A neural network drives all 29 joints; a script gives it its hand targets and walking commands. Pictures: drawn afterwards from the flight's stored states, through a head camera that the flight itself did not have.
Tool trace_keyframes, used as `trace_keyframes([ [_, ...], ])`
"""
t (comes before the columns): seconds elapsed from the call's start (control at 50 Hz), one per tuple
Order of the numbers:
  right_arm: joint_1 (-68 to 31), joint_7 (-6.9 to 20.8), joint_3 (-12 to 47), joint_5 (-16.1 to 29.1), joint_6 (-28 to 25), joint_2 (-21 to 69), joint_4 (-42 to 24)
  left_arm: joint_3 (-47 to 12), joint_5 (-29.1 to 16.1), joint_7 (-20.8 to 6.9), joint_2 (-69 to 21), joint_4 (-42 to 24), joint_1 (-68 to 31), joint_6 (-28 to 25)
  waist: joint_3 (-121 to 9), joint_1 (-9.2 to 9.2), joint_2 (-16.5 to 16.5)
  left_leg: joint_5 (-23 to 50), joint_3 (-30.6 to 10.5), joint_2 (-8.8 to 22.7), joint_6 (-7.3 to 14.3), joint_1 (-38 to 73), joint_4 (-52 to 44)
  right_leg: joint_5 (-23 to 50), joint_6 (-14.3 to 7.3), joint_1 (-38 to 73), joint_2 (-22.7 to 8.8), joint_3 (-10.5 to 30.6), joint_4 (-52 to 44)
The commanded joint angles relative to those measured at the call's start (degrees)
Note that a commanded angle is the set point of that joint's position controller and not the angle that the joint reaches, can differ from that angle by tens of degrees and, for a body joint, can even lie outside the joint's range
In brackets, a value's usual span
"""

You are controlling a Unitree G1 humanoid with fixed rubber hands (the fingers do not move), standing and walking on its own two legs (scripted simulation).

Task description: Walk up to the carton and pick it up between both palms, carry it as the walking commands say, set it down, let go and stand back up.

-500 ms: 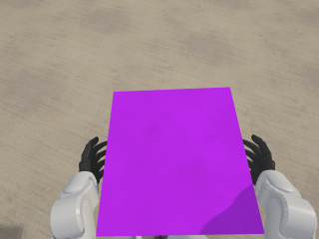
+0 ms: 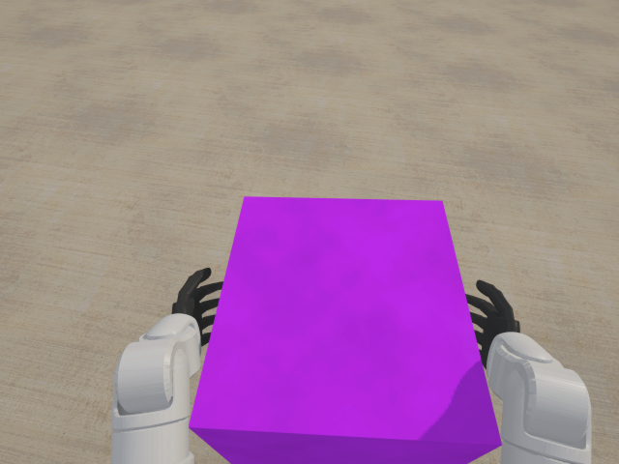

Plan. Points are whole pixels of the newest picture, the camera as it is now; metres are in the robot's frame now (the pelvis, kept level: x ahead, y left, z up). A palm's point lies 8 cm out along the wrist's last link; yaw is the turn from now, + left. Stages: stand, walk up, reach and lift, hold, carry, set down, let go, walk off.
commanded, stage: carry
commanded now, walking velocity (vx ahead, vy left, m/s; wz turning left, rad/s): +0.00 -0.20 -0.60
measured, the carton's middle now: (338, 335) +0.30 +0.00 +0.00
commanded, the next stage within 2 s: none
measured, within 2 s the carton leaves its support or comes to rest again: neither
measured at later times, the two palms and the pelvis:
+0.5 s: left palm (353, 363) +0.22 -0.01 +0.08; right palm out of the picture +0.11 -0.35 +0.10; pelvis -0.06 -0.11 +0.01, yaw -18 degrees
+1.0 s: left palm out of the picture +0.13 -0.28 +0.04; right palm out of the picture -0.10 -0.56 +0.02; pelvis -0.18 -0.25 +0.00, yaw -35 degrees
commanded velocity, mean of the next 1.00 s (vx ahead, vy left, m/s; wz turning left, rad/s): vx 0.00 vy -0.20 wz -0.60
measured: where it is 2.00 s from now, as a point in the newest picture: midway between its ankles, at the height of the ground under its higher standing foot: outside the picture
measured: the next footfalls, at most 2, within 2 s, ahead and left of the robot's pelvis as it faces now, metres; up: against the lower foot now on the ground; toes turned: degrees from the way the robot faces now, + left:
right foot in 0.04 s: +0.09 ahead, -0.17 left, +0.00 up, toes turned -10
left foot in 0.40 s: -0.01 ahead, -0.04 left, +0.00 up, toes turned -2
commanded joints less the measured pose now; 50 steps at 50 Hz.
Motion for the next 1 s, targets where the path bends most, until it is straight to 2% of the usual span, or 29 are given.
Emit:
trace_keyframes([
  [0.0,-27.0,11.1,45.0,22.5,-0.1,43.1,-8.1,-43.9,-21.9,-12.6,-58.1,-6.7,-22.6,-1.5,-16.6,-0.15,-8.0,-11.3,-1.7,-5.6,2.5,-7.7,20.9,22.2,-6.2,20.2,-5.2,13.3,-22.5],
  [0.02,-26.4,11.0,46.2,23.0,-0.2,43.1,-9.3,-42.7,-21.7,-13.2,-56.7,-5.6,-20.1,-1.8,-16.7,-1.42,-25.4,-32.1,-3.4,-11.2,0.4,-21.5,34.5,49.3,-9.4,27.0,-15.9,27.2,-17.4],
  [0.04,-27.8,10.9,48.1,24.0,-0.3,44.6,-9.2,-41.7,-21.4,-13.2,-56.2,-5.7,-18.5,-2.1,-16.3,-1.76,-23.8,-30.2,-9.5,-11.4,0.1,-24.0,40.4,66.4,-10.8,26.0,-14.8,25.4,-12.8],
  [0.06,-30.9,11.0,49.0,25.0,-0.9,45.5,-11.7,-40.9,-20.3,-13.1,-54.8,-8.4,-19.0,-2.8,-21.0,-1.52,-26.5,-27.1,-10.5,-11.4,1.0,-25.0,39.9,65.1,-13.6,27.7,-13.3,19.9,-10.6],
  [0.08,-30.8,10.9,49.2,25.8,-1.5,46.4,-11.3,-41.3,-20.2,-13.0,-53.1,-11.1,-19.1,-3.2,-23.3,-1.68,-22.6,-23.9,-11.1,-12.0,0.9,-26.5,38.7,61.2,-13.6,31.2,-10.1,16.5,-9.4],
  [0.12,-32.7,10.5,50.4,26.8,-2.8,46.9,-14.4,-40.0,-18.2,-12.7,-53.3,-12.5,-17.0,-4.3,-26.3,-1.79,-23.1,-15.3,-10.9,-13.1,1.2,-22.0,34.5,57.4,-11.4,29.2,-6.0,12.1,-8.8],
  [0.16,-32.9,9.6,50.9,28.2,-4.3,46.4,-18.8,-40.1,-18.3,-12.2,-52.4,-18.2,-17.5,-5.9,-30.8,-1.55,-21.4,-11.1,-10.1,-14.5,1.8,-19.2,31.2,52.1,-10.8,31.6,-5.4,12.9,-10.0],
  [0.24,-23.7,9.1,50.1,27.9,-5.4,45.0,-20.2,-43.1,-18.0,-10.7,-50.1,-24.7,-15.5,-6.7,-30.3,-0.97,-7.8,-10.2,-9.2,-18.0,4.4,-14.1,22.4,37.3,-10.9,28.9,-5.9,19.7,-19.3],
  [0.3,-13.7,9.9,47.6,25.0,-4.2,41.0,-13.6,-46.1,-16.8,-9.6,-45.8,-24.8,-12.7,-5.7,-26.7,-0.80,-4.7,-9.7,-6.8,-22.3,6.5,-4.1,8.0,26.9,-6.8,22.0,-4.1,20.7,-27.3],
  [0.34,-13.1,10.5,46.4,23.9,-3.1,39.3,-10.2,-47.7,-16.2,-9.5,-45.1,-22.8,-13.4,-4.6,-24.8,-1.39,-4.6,-10.1,-4.8,-24.0,8.9,9.4,-7.0,20.8,-0.5,13.9,-0.9,18.9,-31.5],
  [0.36,-14.6,10.8,45.7,23.3,-2.9,37.6,-9.8,-48.3,-16.2,-9.8,-44.4,-20.6,-14.7,-4.0,-24.1,-2.53,-3.8,-4.6,-4.2,-22.1,10.0,19.8,-17.5,14.9,4.5,6.5,2.3,15.0,-32.1],
  [0.38,-13.2,11.0,45.2,22.9,-2.5,38.2,-8.4,-48.9,-16.5,-9.9,-43.8,-20.8,-15.7,-3.5,-22.4,-3.92,3.3,-2.1,-13.2,-11.4,12.6,31.3,-26.8,9.3,8.8,-5.3,7.4,9.9,-24.9],
  [0.4,-14.7,10.9,44.1,22.4,-2.6,38.7,-8.1,-48.6,-17.3,-10.4,-44.7,-19.9,-15.7,-3.0,-20.6,-2.80,28.0,12.5,-31.7,9.4,16.9,28.4,-17.9,-9.3,3.5,-12.8,9.6,7.0,5.5],
  [0.42,-16.4,10.8,45.6,22.2,-2.7,41.4,-8.5,-48.6,-18.1,-11.0,-45.5,-19.1,-17.6,-3.1,-14.4,-2.39,18.4,30.2,-30.7,13.7,19.3,23.4,-15.2,-11.9,0.0,-20.0,6.6,6.9,17.5],
  [0.44,-16.4,10.9,45.1,22.7,-2.4,42.1,-7.1,-50.4,-20.2,-11.2,-48.1,-21.1,-21.6,-3.1,-13.5,-3.05,13.0,27.9,-27.0,12.6,20.8,13.8,-16.9,-9.1,-2.1,-15.7,1.7,12.0,24.7],
  [0.46,-22.0,10.8,46.1,23.6,-2.1,40.8,-9.8,-48.3,-19.5,-11.4,-48.3,-18.7,-21.9,-3.1,-10.9,-2.22,2.6,19.5,-19.7,7.7,16.9,7.6,-19.5,-4.0,-2.4,-14.1,1.1,10.4,23.3],
  [0.48,-25.2,11.1,46.0,24.8,-1.5,40.6,-11.0,-46.8,-19.2,-11.4,-48.3,-16.3,-20.7,-2.8,-9.1,-1.84,2.0,8.5,-15.2,4.1,13.2,5.0,-20.7,0.4,-2.1,-12.6,1.2,9.4,21.7],
  [0.54,-23.7,11.0,45.1,23.2,-0.7,38.3,-10.2,-46.0,-18.7,-11.6,-49.9,-11.8,-18.9,-1.2,-6.5,-1.74,7.3,5.7,-9.3,0.3,9.7,6.2,-21.8,2.1,-0.2,-13.0,2.4,5.4,20.3],
  [0.6,-22.5,11.2,43.7,23.3,0.4,37.2,-6.6,-45.7,-19.4,-11.1,-50.8,-8.7,-21.5,-0.2,-4.8,-2.17,8.0,19.5,-6.4,0.7,9.0,7.2,-16.6,1.4,0.0,-12.9,1.9,1.5,17.5],
  [0.74,-24.5,12.1,41.6,23.4,0.3,38.8,-4.6,-46.2,-21.2,-10.7,-53.7,-9.6,-28.5,-0.3,-12.9,-2.28,25.1,18.0,-1.5,1.7,5.8,8.7,-9.9,0.1,-0.1,-1.9,1.1,-1.2,1.0],
  [0.78,-25.6,12.0,42.7,23.4,0.2,41.5,-5.6,-45.4,-21.4,-11.0,-54.2,-10.4,-29.0,-0.5,-15.8,-2.52,23.0,16.9,-2.1,2.9,4.8,11.3,-6.6,0.9,-0.9,1.4,1.6,-1.8,-6.7],
  [0.8,-26.5,11.8,43.4,23.3,0.1,42.2,-7.0,-45.1,-21.5,-11.4,-55.8,-9.2,-27.9,-0.5,-16.6,-1.68,17.9,16.2,-0.8,1.9,3.6,9.7,-0.7,4.8,-1.7,5.9,1.7,-1.0,-13.5],
  [0.82,-25.3,11.7,43.9,23.0,0.1,42.8,-7.0,-44.6,-21.3,-11.8,-55.7,-8.6,-25.0,-0.8,-16.4,-0.76,9.1,11.8,-0.9,-1.1,2.7,3.6,8.1,10.5,-3.1,12.4,0.5,4.5,-20.5],
  [0.84,-24.8,11.4,44.4,22.3,0.3,42.6,-6.8,-43.6,-21.0,-12.6,-55.2,-7.5,-23.2,-1.2,-14.1,-0.48,-10.8,-19.3,-0.7,-7.4,2.1,-11.6,21.4,27.5,-6.8,20.2,-7.9,17.2,-24.1],
  [0.86,-25.0,11.2,45.9,23.0,0.2,43.0,-8.1,-42.6,-20.5,-13.0,-54.2,-6.1,-20.0,-1.2,-14.8,-1.65,-23.5,-30.0,-4.7,-11.2,-0.1,-22.8,34.3,50.4,-9.6,25.1,-15.5,26.7,-18.2],
  [0.88,-26.3,11.1,47.2,24.2,0.3,43.6,-8.1,-41.3,-20.4,-13.0,-53.9,-6.1,-19.1,-1.3,-15.3,-2.24,-21.9,-27.1,-9.4,-10.3,0.5,-23.7,38.6,56.6,-11.5,23.3,-14.5,23.0,-14.3],
  [0.9,-31.6,11.1,49.1,25.1,-0.8,44.9,-12.6,-40.1,-19.1,-13.1,-52.0,-8.7,-20.1,-2.4,-20.2,-1.35,-25.8,-24.0,-9.2,-11.3,1.2,-26.5,38.5,51.4,-14.2,26.2,-11.9,20.0,-13.6],
  [0.94,-33.5,10.9,50.4,27.1,-1.4,48.6,-11.8,-40.0,-18.1,-13.0,-53.3,-9.9,-20.0,-2.8,-22.6,-1.92,-19.4,-16.1,-11.3,-11.8,1.5,-25.2,38.5,47.9,-11.0,27.6,-5.4,12.7,-11.3],
  [0.98,-34.3,10.1,51.2,28.8,-3.1,48.4,-16.2,-39.0,-17.4,-12.7,-52.8,-15.0,-20.5,-4.4,-27.4,-1.91,-18.6,-10.3,-11.0,-12.7,2.0,-21.1,35.8,41.3,-8.8,28.2,-3.2,10.0,-13.8],
])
